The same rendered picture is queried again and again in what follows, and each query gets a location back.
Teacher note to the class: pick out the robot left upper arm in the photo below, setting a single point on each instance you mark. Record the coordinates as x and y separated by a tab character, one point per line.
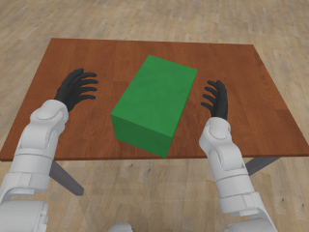
23	215

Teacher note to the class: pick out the robot right hand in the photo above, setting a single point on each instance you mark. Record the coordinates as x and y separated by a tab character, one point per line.
220	102

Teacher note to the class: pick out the table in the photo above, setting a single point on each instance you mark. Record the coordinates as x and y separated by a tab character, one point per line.
261	124

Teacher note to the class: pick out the robot right forearm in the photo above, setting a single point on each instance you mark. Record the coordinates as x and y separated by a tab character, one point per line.
237	195

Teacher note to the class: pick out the robot right upper arm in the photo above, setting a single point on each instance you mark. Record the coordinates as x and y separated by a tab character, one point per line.
258	224

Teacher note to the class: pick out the robot left hand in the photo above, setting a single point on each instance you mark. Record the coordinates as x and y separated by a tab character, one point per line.
70	91

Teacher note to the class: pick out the carton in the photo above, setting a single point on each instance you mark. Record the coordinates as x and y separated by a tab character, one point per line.
149	111

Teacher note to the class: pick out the robot left forearm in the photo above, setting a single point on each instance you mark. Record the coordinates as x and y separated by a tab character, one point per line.
35	151

